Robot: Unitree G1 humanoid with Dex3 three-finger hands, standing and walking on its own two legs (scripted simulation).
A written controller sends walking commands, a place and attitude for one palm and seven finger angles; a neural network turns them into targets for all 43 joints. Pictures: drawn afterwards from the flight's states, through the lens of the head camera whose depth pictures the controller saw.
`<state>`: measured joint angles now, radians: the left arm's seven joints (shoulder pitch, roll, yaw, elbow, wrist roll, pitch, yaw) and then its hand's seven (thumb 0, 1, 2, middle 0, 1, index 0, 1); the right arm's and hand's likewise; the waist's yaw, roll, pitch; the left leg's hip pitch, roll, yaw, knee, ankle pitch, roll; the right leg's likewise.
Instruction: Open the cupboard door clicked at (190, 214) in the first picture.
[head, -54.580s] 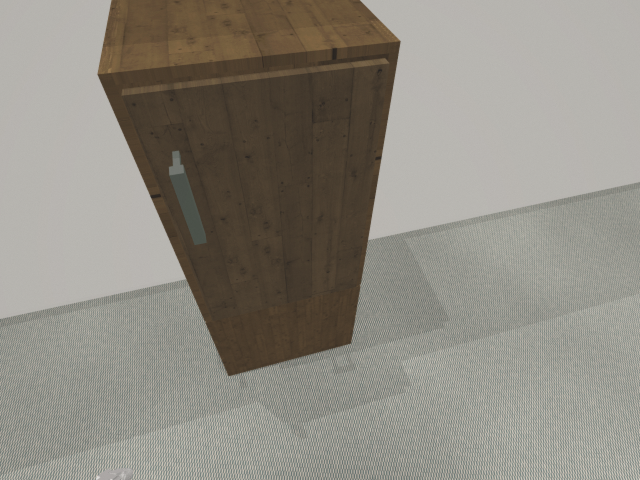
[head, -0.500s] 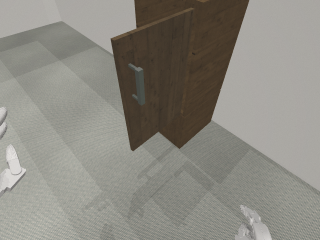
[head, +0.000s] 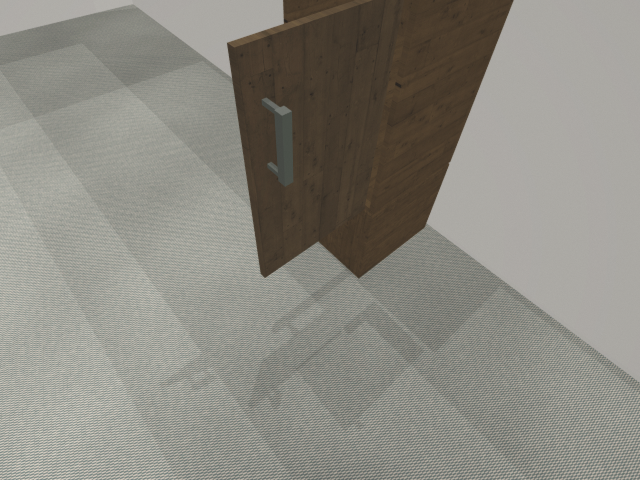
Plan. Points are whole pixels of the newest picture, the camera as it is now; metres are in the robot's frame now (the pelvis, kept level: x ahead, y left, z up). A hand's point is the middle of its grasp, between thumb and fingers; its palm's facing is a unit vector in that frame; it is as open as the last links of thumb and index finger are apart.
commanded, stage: let the arm hang, fingers relaxed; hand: left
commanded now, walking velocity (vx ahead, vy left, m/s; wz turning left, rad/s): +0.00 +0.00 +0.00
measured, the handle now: (277, 143) +0.63 +0.11 +0.04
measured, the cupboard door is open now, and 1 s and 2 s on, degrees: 91 91 91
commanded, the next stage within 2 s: look to check the result in 0.64 s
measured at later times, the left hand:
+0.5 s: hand out of the picture +0.10 +0.22 -0.15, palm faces -0.01 -0.96 -0.28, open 7.4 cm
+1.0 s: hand out of the picture +0.12 +0.22 -0.15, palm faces +0.00 -0.95 -0.32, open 7.4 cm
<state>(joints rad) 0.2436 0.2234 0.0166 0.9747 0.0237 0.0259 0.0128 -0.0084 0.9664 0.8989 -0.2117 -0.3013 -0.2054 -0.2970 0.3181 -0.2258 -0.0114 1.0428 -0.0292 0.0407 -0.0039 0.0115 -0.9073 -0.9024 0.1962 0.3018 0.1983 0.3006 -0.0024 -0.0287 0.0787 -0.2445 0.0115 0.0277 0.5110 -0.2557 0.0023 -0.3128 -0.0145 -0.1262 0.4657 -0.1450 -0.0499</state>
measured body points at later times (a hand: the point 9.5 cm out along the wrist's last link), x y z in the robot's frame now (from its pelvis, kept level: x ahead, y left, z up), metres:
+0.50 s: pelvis +0.03 +0.01 +0.01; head +0.04 -0.01 +0.46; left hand +0.10 +0.27 -0.13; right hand +0.05 -0.25 -0.15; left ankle +0.01 +0.12 -0.74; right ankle +0.07 -0.09 -0.74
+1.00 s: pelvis +0.06 +0.00 +0.01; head +0.08 -0.02 +0.46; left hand +0.12 +0.27 -0.13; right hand +0.10 -0.27 -0.14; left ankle +0.01 +0.12 -0.74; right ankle +0.07 -0.09 -0.74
